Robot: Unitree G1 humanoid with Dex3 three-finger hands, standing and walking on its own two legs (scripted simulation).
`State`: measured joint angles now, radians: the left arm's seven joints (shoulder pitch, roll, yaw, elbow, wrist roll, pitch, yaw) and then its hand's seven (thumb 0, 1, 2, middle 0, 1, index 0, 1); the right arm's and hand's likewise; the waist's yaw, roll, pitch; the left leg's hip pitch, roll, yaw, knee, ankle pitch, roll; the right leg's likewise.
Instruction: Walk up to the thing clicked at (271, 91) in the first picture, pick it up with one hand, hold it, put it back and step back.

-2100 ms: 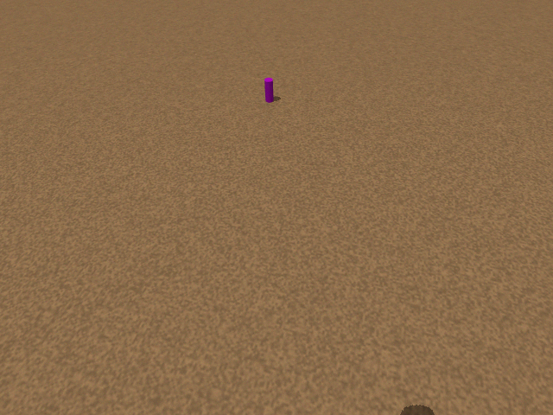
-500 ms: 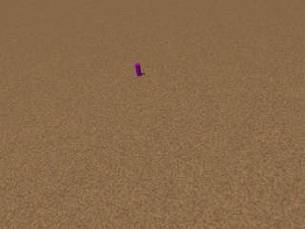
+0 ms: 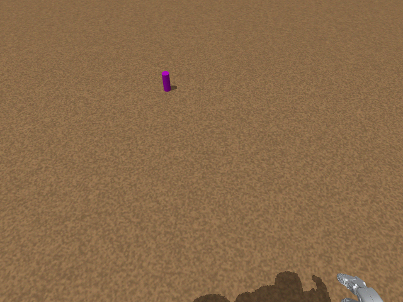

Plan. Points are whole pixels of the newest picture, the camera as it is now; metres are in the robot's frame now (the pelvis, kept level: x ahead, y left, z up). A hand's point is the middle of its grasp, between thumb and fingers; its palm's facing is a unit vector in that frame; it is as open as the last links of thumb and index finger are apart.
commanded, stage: walk up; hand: left
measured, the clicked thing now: (166, 81) +1.63 +0.26 -0.69
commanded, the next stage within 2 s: none
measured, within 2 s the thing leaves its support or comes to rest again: neither
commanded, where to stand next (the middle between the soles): +1.30 +0.00 m, yaw -3 degrees
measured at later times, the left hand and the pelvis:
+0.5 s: hand (121, 214) +0.34 +0.22 -0.12, palm faces +0.00 -0.92 -0.40, open 7.4 cm; pelvis +0.29 -0.06 +0.01, yaw -1 degrees
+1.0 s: hand (118, 133) +0.62 +0.28 -0.14, palm faces -0.06 -0.94 -0.33, open 7.4 cm; pelvis +0.55 +0.01 +0.01, yaw -1 degrees
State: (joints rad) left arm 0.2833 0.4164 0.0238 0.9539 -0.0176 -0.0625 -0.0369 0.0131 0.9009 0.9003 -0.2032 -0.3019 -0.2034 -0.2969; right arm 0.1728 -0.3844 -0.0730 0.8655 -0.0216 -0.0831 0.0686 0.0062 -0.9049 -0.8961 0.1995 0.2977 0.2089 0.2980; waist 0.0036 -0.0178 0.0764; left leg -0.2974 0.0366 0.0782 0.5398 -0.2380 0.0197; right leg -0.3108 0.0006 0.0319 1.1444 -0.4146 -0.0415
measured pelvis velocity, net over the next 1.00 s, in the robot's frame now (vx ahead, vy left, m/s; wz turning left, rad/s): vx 0.55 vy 0.01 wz -0.02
